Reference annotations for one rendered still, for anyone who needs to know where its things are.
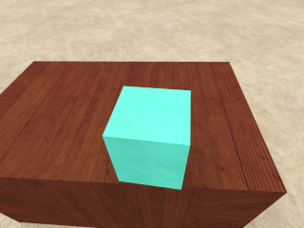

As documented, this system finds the pedestal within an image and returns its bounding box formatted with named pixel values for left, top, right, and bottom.
left=0, top=61, right=287, bottom=228

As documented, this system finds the carton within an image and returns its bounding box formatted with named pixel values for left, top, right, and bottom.
left=103, top=85, right=191, bottom=190

